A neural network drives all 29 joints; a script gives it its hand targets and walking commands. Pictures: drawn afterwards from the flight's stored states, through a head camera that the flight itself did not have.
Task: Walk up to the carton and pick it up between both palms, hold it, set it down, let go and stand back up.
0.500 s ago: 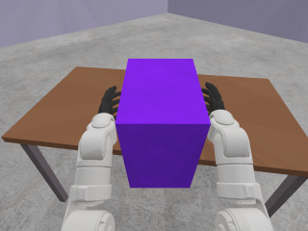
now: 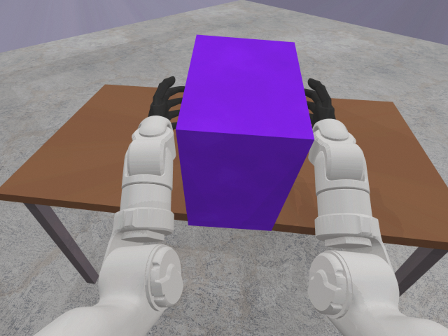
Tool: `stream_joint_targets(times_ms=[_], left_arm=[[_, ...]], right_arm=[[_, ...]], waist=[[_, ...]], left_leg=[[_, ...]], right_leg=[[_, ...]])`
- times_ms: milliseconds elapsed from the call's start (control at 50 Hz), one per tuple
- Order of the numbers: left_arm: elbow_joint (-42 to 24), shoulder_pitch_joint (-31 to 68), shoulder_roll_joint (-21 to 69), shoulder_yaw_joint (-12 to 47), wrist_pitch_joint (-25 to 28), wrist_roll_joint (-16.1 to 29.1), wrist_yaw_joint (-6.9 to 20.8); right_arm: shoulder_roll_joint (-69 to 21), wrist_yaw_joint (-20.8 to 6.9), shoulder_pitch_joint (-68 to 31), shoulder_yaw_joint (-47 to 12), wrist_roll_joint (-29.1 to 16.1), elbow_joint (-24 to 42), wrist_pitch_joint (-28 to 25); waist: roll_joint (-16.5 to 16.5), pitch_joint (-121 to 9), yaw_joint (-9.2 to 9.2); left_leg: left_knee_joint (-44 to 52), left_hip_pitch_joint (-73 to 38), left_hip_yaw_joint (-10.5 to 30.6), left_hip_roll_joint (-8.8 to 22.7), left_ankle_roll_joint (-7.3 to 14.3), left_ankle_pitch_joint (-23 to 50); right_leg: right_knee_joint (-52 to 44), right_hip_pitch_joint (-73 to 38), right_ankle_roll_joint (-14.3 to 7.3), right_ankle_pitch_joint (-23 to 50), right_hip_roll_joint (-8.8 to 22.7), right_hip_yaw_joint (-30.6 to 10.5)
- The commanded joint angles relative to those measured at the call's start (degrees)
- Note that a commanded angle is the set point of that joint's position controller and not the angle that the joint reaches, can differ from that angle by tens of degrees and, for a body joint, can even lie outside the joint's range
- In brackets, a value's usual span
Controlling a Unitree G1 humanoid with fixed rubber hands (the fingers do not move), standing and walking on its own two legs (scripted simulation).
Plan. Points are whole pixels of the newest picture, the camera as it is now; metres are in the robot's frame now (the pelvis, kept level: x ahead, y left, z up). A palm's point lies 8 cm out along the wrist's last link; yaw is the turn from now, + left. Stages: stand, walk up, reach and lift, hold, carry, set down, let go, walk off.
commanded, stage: hold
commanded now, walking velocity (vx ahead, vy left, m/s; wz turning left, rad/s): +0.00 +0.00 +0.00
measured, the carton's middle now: (237, 141) +0.45 +0.01 +0.16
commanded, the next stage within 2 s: none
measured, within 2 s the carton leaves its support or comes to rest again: neither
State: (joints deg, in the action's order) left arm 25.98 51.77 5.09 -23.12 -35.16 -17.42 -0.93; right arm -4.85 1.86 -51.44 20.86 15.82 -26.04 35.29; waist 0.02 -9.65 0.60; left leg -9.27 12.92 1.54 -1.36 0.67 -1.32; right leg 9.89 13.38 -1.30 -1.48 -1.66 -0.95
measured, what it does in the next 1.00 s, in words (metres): stands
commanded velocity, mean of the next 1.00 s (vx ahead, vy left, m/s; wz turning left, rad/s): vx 0.00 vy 0.00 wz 0.00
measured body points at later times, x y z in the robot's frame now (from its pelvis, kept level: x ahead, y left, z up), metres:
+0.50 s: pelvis -0.02 +0.01 +0.00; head -0.07 +0.00 +0.44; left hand +0.38 +0.15 +0.21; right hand +0.38 -0.12 +0.21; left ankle +0.03 +0.11 -0.75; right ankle +0.03 -0.10 -0.75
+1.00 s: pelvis +0.03 +0.00 +0.00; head -0.02 +0.00 +0.45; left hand +0.40 +0.14 +0.20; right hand +0.40 -0.12 +0.21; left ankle +0.03 +0.11 -0.75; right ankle +0.03 -0.10 -0.75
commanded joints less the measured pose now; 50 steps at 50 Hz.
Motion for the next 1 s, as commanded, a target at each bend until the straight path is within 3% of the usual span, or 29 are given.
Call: stream_joint_targets(times_ms=[0,20,80,100,160,180,240,340,420,480,520,560,600,620,700,740,760,780,820,860,880,940,960,980], left_arm=[[-18.0,16.3,17.9,22.4,-1.8,9.6,3.8],[-20.3,13.3,17.3,23.2,-3.2,10.6,3.3],[-30.7,6.0,16.7,29.3,-6.5,14.1,2.2],[-30.5,3.3,16.9,30.6,-7.7,14.4,2.1],[-32.8,3.8,19.3,33.6,-9.2,16.6,2.0],[-35.0,6.7,20.0,35.0,-8.8,17.8,2.2],[-39.0,20.5,22.6,37.8,-6.9,21.4,2.4],[-22.9,29.8,23.1,32.7,-4.3,18.7,2.8],[-9.3,30.6,22.9,22.8,-2.0,13.1,4.2],[-1.0,33.6,22.7,15.4,0.4,9.6,5.6],[2.1,35.1,22.8,11.4,1.8,7.4,6.3],[0.9,35.4,20.8,8.7,3.3,5.9,6.5],[5.8,37.4,16.5,4.7,3.4,3.3,6.6],[7.0,40.4,15.6,3.8,3.6,3.0,6.4],[3.0,43.9,15.5,5.2,3.9,4.3,6.0],[-1.1,42.4,16.4,8.5,3.5,5.6,5.7],[-0.5,37.0,16.3,9.7,2.8,4.8,5.5],[-1.5,34.4,16.6,11.1,2.0,5.1,5.3],[-6.7,29.2,18.4,15.9,0.6,7.1,4.9],[-15.6,21.8,20.0,21.7,-0.6,9.9,4.7],[-20.9,19.3,19.5,24.3,-1.4,11.4,4.1],[-30.2,7.2,19.7,31.1,-5.2,14.7,2.1],[-32.3,4.9,19.0,32.1,-6.2,15.7,1.6],[-32.3,2.0,19.3,32.8,-7.4,16.3,1.2]], right_arm=[[-21.0,-5.7,-16.8,-23.2,-11.0,16.4,1.3],[-20.6,-5.6,-14.9,-25.7,-11.8,20.3,2.5],[-20.0,-4.8,-7.8,-32.1,-15.4,28.2,5.7],[-19.8,-5.0,-5.9,-33.1,-16.2,27.7,6.7],[-21.9,-5.2,-8.7,-36.4,-18.7,31.2,7.9],[-22.7,-5.4,-10.7,-36.3,-19.1,31.7,7.9],[-24.3,-5.0,-20.1,-36.5,-20.6,32.8,6.5],[-24.9,-4.4,-25.8,-29.1,-15.8,16.9,4.4],[-22.8,-6.0,-27.3,-19.0,-9.0,3.4,2.2],[-21.7,-8.0,-33.8,-13.9,-5.9,-0.7,-0.6],[-22.4,-9.0,-36.0,-11.3,-4.5,-4.1,-1.8],[-22.6,-9.4,-35.7,-10.8,-3.9,-3.0,-2.8],[-20.3,-9.7,-37.4,-8.4,-2.5,-6.7,-2.7],[-18.7,-9.8,-40.3,-7.1,-2.6,-7.6,-3.0],[-19.8,-8.8,-43.2,-8.6,-4.3,-3.0,-3.1],[-20.4,-8.1,-41.8,-10.6,-5.6,0.1,-2.9],[-20.5,-7.5,-36.5,-11.7,-6.4,0.3,-2.6],[-19.9,-7.1,-35.0,-12.9,-6.6,2.5,-2.2],[-21.2,-6.6,-29.4,-15.9,-8.9,6.4,-1.3],[-23.4,-6.0,-21.2,-21.2,-10.9,13.2,0.4],[-22.0,-5.7,-18.0,-23.6,-11.5,17.2,1.0],[-20.3,-4.3,-9.0,-31.1,-15.2,28.4,3.9],[-20.2,-4.0,-8.1,-33.3,-16.7,31.4,4.9],[-20.5,-4.0,-6.9,-35.5,-17.4,32.3,6.0]], waist=[[-1.8,-32.2,1.53],[-2.9,-30.1,2.77],[-1.3,-23.7,2.36],[-1.3,-19.6,2.89],[0.2,-12.0,3.29],[-0.3,-11.2,1.88],[1.2,-15.9,-0.08],[3.6,-19.2,-1.26],[3.6,-20.9,-0.62],[3.1,-16.7,0.67],[2.5,-14.9,0.70],[-1.1,-14.6,0.95],[-3.3,-12.6,1.17],[-3.7,-12.5,1.21],[-3.8,-20.5,0.66],[-3.0,-24.8,0.74],[-0.9,-26.2,0.94],[-1.1,-27.4,0.92],[0.9,-30.0,0.74],[-1.8,-33.7,0.13],[-1.1,-34.7,0.47],[1.1,-29.2,1.80],[-0.1,-26.2,1.67],[-1.3,-22.8,2.79]], left_leg=[[1.7,-22.7,-1.9,-2.1,-1.8,27.3],[3.3,-24.3,-1.3,-1.9,-1.5,30.4],[4.5,-27.0,-1.4,-1.2,-1.9,33.6],[4.8,-25.7,-1.1,-1.0,-2.0,32.2],[5.0,-20.7,-1.2,-0.9,-2.3,23.5],[4.5,-19.3,-1.1,-0.7,-2.5,19.4],[2.0,-15.4,-1.3,-0.6,-2.5,9.2],[-0.9,-7.5,-2.3,-0.6,-1.6,-7.6],[-0.8,-2.8,-0.3,0.2,-2.3,-19.9],[-0.6,1.1,1.2,0.6,-2.3,-24.9],[-0.4,2.3,1.4,0.4,-2.3,-23.8],[-2.0,0.5,0.2,-0.6,-1.7,-18.7],[-2.8,-0.9,-1.1,-1.6,-1.5,-15.5],[-2.3,-1.2,-0.7,-1.9,-1.6,-16.7],[-3.6,-6.2,-1.4,-2.3,-0.8,-7.7],[-2.1,-8.1,-1.4,-2.3,-0.5,-2.6],[-1.8,-9.4,-2.2,-2.8,-0.8,2.1],[-0.9,-10.7,-1.7,-2.6,-0.8,5.3],[0.2,-14.4,-1.4,-2.3,-1.3,13.9],[1.3,-23.3,-1.1,-1.9,-1.3,25.8],[1.6,-25.6,-0.9,-1.8,-1.8,30.7],[3.4,-27.7,-0.3,-1.0,-2.6,38.3],[4.0,-26.9,-0.1,-0.8,-2.6,37.1],[5.0,-25.7,0.1,-0.9,-2.2,35.4]], right_leg=[[-0.6,-22.6,3.4,32.6,-0.1,1.1],[-1.4,-23.2,4.0,35.6,-0.4,1.1],[-3.3,-23.9,4.2,38.3,-0.4,0.6],[-3.5,-22.7,4.3,36.8,-0.5,0.3],[-3.5,-22.2,4.0,27.0,-0.5,-0.6],[-3.5,-20.7,3.9,22.9,-0.3,-0.6],[-2.4,-14.1,3.0,9.6,0.2,-1.3],[-0.1,-4.3,2.0,-10.5,-0.2,-0.1],[3.9,-5.4,2.5,-12.2,-1.4,1.1],[6.1,-4.1,2.8,-13.1,-2.0,1.6],[5.9,-4.7,2.4,-11.1,-2.1,2.1],[4.8,-4.4,2.5,-11.0,-1.5,1.7],[2.6,-3.1,2.3,-12.9,-1.0,1.2],[2.6,-1.7,2.3,-13.4,-1.5,1.9],[1.5,-4.5,1.8,-6.5,-0.3,0.6],[1.7,-7.7,2.2,1.3,-0.3,1.0],[1.4,-10.0,2.4,6.7,-0.1,0.8],[1.0,-11.6,2.6,11.0,0.0,0.7],[0.5,-15.7,2.5,20.7,0.0,0.3],[-0.7,-20.1,3.1,31.2,-0.1,0.9],[-1.1,-21.4,3.2,35.5,-0.3,0.6],[-3.0,-23.4,3.3,39.8,-0.7,0.2],[-3.6,-23.1,3.6,39.3,-0.6,0.1],[-3.3,-22.8,4.2,38.2,-0.5,0.3]])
